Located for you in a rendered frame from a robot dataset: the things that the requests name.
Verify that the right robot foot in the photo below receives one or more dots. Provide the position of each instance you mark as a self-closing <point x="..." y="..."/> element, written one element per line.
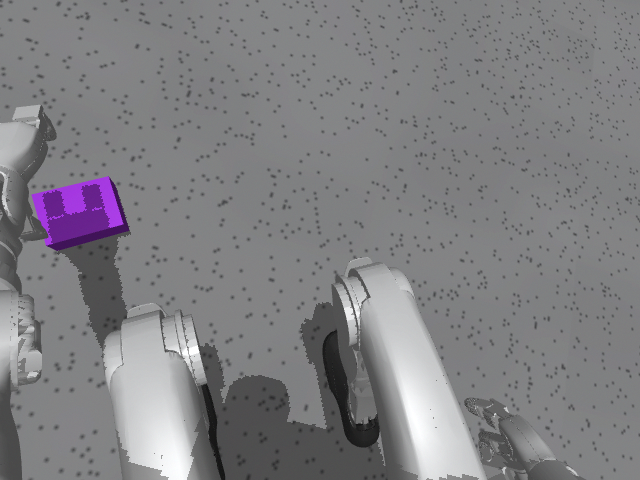
<point x="358" y="434"/>

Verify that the left robot foot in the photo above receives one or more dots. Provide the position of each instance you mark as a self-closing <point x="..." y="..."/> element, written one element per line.
<point x="213" y="429"/>

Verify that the small box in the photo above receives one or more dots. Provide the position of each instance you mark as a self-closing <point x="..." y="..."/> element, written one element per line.
<point x="80" y="213"/>

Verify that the left robot arm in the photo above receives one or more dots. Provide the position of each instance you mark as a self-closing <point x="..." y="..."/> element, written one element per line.
<point x="20" y="334"/>

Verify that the right robot hand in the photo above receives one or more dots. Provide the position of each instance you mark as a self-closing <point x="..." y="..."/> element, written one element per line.
<point x="519" y="447"/>

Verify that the right robot arm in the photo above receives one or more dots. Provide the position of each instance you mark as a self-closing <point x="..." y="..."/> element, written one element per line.
<point x="553" y="470"/>

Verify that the left robot hand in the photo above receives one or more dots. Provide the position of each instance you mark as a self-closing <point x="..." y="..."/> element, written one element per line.
<point x="23" y="149"/>

